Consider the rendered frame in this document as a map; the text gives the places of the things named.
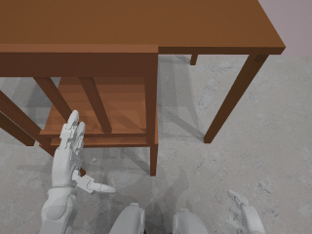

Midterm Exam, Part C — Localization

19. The left robot thigh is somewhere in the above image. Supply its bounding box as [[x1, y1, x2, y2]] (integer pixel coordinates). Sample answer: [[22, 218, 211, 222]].
[[109, 206, 145, 234]]

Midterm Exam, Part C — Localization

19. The right robot hand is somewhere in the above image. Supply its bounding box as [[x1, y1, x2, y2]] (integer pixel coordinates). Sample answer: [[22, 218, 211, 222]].
[[225, 190, 265, 234]]

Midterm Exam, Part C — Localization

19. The table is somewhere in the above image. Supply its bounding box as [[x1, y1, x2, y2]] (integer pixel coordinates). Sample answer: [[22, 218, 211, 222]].
[[0, 0, 286, 146]]

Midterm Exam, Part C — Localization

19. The robot thigh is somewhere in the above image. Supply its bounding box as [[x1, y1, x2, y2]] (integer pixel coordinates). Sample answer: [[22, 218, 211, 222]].
[[173, 212, 210, 234], [109, 206, 145, 234]]

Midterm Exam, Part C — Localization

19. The left robot hand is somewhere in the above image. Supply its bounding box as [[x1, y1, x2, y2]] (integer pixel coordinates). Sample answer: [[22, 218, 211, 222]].
[[52, 109, 116, 195]]

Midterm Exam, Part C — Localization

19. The chair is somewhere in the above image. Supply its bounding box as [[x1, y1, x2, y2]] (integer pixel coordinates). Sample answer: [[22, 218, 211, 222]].
[[0, 44, 159, 177]]

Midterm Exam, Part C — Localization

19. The right robot thigh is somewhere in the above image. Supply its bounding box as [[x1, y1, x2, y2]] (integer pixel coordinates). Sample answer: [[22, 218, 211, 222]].
[[173, 212, 210, 234]]

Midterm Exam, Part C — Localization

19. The robot left forearm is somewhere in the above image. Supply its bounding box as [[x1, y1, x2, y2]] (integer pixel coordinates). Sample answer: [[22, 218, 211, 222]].
[[39, 186, 78, 234]]

